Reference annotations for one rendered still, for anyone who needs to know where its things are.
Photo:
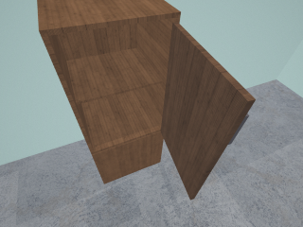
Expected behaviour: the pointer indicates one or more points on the cupboard door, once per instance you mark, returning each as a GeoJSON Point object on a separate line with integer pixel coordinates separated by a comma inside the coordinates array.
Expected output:
{"type": "Point", "coordinates": [203, 108]}

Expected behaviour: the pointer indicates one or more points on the handle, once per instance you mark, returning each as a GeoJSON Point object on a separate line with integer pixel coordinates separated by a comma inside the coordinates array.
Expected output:
{"type": "Point", "coordinates": [239, 128]}

